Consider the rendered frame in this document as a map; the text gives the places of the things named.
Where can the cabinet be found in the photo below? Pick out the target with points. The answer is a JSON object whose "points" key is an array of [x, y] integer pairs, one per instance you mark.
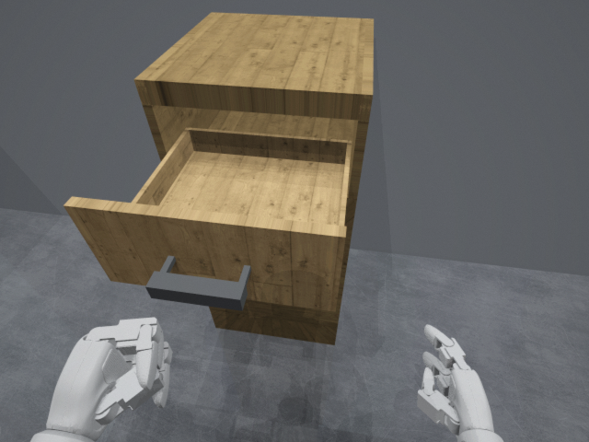
{"points": [[269, 74]]}

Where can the robot left hand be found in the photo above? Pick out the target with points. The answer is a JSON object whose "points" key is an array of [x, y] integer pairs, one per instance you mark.
{"points": [[82, 402]]}

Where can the robot right hand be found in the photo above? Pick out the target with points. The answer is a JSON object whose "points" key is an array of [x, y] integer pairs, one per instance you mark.
{"points": [[459, 385]]}

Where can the drawer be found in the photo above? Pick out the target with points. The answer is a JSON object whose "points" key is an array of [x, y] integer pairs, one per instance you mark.
{"points": [[220, 200]]}

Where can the handle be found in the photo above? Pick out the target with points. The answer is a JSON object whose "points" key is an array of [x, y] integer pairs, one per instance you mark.
{"points": [[198, 290]]}

